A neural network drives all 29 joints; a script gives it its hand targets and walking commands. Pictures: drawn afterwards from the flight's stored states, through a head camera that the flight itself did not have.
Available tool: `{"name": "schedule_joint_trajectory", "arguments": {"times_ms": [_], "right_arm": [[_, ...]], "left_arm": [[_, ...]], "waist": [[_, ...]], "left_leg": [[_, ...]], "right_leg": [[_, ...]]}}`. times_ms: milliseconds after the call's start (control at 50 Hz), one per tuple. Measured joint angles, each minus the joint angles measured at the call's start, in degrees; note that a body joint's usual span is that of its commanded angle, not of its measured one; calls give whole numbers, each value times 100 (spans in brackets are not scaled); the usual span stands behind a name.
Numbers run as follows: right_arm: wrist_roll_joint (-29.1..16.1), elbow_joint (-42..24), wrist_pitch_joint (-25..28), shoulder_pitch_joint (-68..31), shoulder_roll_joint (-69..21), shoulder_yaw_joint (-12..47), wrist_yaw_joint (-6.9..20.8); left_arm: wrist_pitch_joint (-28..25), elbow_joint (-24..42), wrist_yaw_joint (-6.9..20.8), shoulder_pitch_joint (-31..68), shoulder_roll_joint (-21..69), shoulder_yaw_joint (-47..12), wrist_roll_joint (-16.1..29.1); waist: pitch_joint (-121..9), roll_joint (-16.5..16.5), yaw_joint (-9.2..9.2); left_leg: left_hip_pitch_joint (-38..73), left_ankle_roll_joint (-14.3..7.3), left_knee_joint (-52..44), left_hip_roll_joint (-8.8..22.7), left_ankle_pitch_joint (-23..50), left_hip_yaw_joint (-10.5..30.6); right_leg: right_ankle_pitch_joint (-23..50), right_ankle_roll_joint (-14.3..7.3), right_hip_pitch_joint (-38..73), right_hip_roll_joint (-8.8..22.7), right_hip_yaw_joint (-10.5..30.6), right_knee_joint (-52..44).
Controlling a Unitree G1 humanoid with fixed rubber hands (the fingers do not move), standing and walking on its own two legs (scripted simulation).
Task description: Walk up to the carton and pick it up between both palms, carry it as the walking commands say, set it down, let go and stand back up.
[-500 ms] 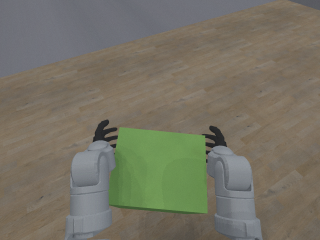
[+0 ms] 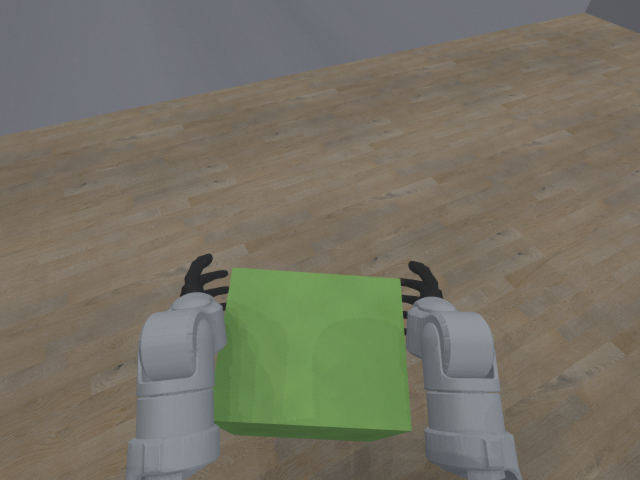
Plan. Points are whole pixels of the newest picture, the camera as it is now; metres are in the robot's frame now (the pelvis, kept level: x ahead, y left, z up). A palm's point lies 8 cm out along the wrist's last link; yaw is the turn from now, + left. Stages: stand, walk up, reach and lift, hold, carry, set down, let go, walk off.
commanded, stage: carry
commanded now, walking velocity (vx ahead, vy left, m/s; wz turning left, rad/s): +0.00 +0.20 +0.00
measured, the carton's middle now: (309, 364) +0.27 +0.02 -0.03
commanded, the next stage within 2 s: none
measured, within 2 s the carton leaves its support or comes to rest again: neither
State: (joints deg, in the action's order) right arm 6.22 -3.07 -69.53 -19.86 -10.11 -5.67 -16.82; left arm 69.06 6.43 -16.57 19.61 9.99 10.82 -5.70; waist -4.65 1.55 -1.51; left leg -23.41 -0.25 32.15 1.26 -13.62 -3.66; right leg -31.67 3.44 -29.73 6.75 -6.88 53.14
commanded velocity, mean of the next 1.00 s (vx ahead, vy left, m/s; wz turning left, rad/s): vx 0.00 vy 0.20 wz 0.00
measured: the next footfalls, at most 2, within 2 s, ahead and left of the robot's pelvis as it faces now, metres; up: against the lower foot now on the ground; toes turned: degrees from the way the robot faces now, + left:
right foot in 0.08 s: +0.04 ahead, -0.07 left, +0.00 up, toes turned -11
left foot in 0.36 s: +0.00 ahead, +0.25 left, +0.00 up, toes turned +7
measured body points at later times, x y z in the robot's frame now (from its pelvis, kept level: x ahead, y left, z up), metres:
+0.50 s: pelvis -0.06 +0.13 +0.00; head -0.07 +0.13 +0.45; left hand +0.24 +0.28 +0.07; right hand +0.24 +0.00 +0.07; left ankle -0.04 +0.24 -0.73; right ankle -0.04 +0.00 -0.72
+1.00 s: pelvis -0.12 +0.23 +0.00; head -0.12 +0.22 +0.46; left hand +0.20 +0.36 +0.09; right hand +0.19 +0.07 +0.08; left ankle -0.04 +0.24 -0.73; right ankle -0.16 +0.13 -0.71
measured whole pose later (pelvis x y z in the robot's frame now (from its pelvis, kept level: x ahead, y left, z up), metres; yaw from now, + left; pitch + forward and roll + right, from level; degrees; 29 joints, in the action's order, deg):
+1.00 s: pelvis -0.12 +0.23 +0.00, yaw -2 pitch +6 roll -1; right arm 6.3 -5.5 -69.6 -21.1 -10.5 -8.8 -17.0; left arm 67.8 5.1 -16.7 22.5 11.0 10.7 -6.1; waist -6.8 -1.6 -0.3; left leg -23.4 -8.7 21.7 -3.9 -5.1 -12.2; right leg -29.3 0.6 -21.8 2.6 -9.7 42.1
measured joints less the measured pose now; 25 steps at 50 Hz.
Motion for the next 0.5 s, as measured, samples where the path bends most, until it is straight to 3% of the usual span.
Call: {"name": "schedule_joint_trajectory", "arguments": {"times_ms": [80, 100, 140, 220, 300, 360, 380, 460, 500], "right_arm": [[130, -200, -51, -28, -6, -51, 76], [168, -270, -19, -21, 1, -102, 120], [102, -425, 21, 89, 33, -144, 80], [-87, -500, -104, 166, 60, -152, -156], [-165, -507, -153, 81, 34, -181, -290], [-169, -448, -164, 8, 6, -208, -323], [-149, -394, -117, 5, -2, -174, -290], [-101, -12, -65, -44, -13, -38, -209], [-14, 91, -79, -74, -22, -51, -131]], "left_arm": [[-35, 18, -143, 127, 45, 55, 199], [-96, 6, -155, 159, 63, 18, 219], [-182, -42, -92, 182, 72, -112, 150], [-160, -230, 72, 244, 94, -103, 10], [-160, -240, 258, 278, 108, -70, -177], [-158, -225, 359, 246, 91, -95, -304], [-174, -205, 367, 223, 79, -76, -318], [-62, -183, 239, 87, 31, 64, -211], [-45, -227, 164, 57, 20, 71, -135]], "waist": [[48, -90, -116], [81, -215, -108], [108, -341, -69], [36, -288, 120], [-91, -117, 259], [-208, -128, 359], [-198, -56, 362], [-197, -15, 194], [-198, -77, 85]], "left_leg": [[-208, -116, 118, -140, 77, -86], [-268, -133, 223, -139, 53, -68], [-426, -152, 693, -175, -513, -4], [-587, -83, 1476, -234, -1097, 238], [-178, -7, 755, -100, -981, 178], [351, -14, -319, -40, -256, 114], [329, 53, -286, -104, -9, 67], [184, -56, 57, -85, -142, -55], [106, -144, 135, -80, -167, -85]], "right_leg": [[985, -274, 569, -273, -320, -1534], [1512, -439, 606, -281, -365, -1710], [1615, -576, 570, -219, -382, -1665], [1686, -427, 608, 56, -298, -1909], [1927, -198, 541, 332, -137, -2081], [1941, 30, 421, 483, -52, -1925], [1909, 78, 388, 555, 14, -1845], [726, 40, 270, 290, -35, -1117], [661, -79, 381, 66, -176, -1101]]}}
